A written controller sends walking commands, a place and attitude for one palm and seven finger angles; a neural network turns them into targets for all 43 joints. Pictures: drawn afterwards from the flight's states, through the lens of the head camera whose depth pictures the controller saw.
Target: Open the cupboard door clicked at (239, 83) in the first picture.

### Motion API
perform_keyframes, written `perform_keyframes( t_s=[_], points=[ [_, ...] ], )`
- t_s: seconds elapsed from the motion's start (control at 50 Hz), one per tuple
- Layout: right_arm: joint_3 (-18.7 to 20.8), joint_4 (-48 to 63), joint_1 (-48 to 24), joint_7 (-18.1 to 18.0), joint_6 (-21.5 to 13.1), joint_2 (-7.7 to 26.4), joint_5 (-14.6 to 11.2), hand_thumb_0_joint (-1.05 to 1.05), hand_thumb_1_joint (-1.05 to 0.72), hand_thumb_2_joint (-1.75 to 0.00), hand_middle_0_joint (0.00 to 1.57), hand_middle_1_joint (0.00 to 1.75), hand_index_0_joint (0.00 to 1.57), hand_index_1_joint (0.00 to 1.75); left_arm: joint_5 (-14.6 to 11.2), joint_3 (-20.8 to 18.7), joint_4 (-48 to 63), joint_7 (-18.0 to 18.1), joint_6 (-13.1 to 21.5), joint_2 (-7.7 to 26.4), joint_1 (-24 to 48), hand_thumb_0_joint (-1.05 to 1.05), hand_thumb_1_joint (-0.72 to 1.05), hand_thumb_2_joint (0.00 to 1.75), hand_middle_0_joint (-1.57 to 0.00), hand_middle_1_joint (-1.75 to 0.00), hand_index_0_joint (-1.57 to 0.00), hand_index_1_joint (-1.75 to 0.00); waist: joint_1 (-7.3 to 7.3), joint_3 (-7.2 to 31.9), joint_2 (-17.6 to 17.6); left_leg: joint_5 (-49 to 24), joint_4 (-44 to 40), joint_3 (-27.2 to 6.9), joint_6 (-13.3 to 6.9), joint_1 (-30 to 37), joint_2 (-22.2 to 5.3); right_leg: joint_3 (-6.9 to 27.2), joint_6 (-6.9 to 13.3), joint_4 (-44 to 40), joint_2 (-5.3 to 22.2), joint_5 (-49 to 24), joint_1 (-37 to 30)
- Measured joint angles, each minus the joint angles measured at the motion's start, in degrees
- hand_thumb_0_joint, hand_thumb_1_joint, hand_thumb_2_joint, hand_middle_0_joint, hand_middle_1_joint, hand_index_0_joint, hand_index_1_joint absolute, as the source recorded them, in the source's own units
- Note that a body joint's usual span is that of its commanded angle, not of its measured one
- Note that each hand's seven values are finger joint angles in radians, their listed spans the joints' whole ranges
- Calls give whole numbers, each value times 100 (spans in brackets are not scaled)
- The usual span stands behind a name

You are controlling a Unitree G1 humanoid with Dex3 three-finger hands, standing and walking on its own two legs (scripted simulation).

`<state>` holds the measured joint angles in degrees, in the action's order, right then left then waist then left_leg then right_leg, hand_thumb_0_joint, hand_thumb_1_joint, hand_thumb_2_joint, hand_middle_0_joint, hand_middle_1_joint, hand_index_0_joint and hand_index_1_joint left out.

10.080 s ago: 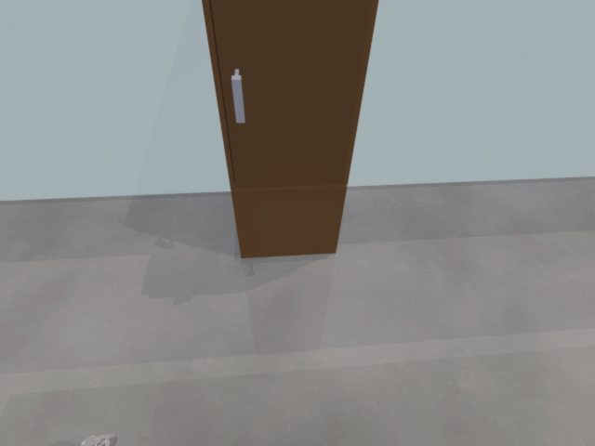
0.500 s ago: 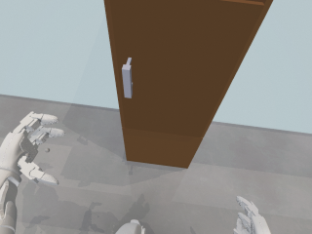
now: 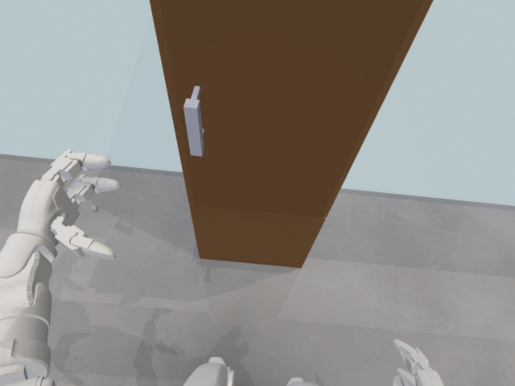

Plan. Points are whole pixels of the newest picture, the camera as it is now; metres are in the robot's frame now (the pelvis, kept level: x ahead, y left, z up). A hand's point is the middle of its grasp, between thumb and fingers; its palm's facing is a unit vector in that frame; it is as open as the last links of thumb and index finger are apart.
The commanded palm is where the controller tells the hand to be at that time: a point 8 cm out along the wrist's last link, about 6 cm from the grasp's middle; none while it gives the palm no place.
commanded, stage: move the hooked fingers beside the handle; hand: left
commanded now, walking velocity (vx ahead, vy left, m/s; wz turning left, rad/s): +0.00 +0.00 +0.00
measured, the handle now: (196, 121) +0.56 +0.14 +0.06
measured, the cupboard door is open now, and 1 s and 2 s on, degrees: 0 0 0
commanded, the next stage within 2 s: slide the fingers in behind the handle in 1.96 s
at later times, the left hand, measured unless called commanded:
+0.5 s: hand (132, 171) +0.43 +0.23 +0.06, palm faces -0.04 -1.00 -0.01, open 13.9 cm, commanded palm +0.41 +0.27 +0.06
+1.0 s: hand (154, 144) +0.49 +0.20 +0.06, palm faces -0.04 -1.00 +0.00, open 13.9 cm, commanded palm +0.49 +0.24 +0.06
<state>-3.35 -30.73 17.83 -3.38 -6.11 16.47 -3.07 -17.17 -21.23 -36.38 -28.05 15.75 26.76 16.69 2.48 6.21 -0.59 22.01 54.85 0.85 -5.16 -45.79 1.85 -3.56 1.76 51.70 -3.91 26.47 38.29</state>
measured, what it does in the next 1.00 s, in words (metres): stands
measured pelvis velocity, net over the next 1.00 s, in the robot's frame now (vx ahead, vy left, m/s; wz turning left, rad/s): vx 0.00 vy -0.01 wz -0.03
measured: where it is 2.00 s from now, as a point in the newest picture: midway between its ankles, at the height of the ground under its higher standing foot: outside the picture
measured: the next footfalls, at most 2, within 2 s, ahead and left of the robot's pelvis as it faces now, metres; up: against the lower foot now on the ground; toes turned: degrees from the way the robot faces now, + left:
none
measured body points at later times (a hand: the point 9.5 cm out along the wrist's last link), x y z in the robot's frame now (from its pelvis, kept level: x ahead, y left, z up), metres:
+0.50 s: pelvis +0.01 +0.00 -0.01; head +0.09 +0.02 +0.44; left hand +0.43 +0.28 +0.06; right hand +0.09 -0.27 -0.10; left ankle +0.05 +0.06 -0.68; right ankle -0.01 -0.11 -0.68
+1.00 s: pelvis +0.00 -0.01 -0.02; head +0.12 +0.03 +0.42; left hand +0.49 +0.26 +0.06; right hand +0.02 -0.28 -0.12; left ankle +0.05 +0.06 -0.68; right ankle -0.01 -0.11 -0.68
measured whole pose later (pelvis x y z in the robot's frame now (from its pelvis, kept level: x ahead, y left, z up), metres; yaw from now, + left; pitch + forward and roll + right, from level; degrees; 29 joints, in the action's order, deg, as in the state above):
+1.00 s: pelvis +0.00 -0.01 -0.02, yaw -2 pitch +20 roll -4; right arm -2.7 -35.4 21.7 -1.2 3.3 16.3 -1.6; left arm -8.3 -20.8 -66.0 -19.4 22.2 30.8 47.9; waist 8.3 7.0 -0.9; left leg 24.1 60.5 0.8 -4.7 -56.7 0.5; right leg -3.9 2.3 56.9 -5.1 28.2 49.1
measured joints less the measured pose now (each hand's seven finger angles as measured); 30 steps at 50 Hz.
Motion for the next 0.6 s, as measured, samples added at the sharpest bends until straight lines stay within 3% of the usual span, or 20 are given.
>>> perform_keyframes(
  t_s=[0.18, 0.38, 0.6],
  points=[
    [97, -141, 202, 46, 207, 34, -3, 1, -90, -90, 20, 30, 21, 30, 80, 29, -343, 91, 163, 27, 383, -1, -50, 30, -30, -120, -30, -120, 64, 31, -24, 81, 82, 15, 2, -165, -23, 18, -1, 57, -23, 58, 161],
    [107, -199, 180, 100, 428, -17, 34, 0, -90, -90, 20, 30, 20, 30, 361, 146, -864, 439, 237, -80, 994, -1, -50, 30, -30, -120, -30, -120, 174, 52, -15, 105, 97, 47, 3, -266, -27, 50, -3, 94, -23, 83, 280],
    [77, -253, 211, 160, 684, -48, 62, 0, -90, -90, 20, 30, 21, 30, 550, 82, -1725, 575, 442, 84, 1776, -1, -50, 30, -30, -120, -30, -120, 279, 76, -4, 148, 220, 47, 24, -483, -71, 46, 23, 210, -63, 115, 502]
  ],
)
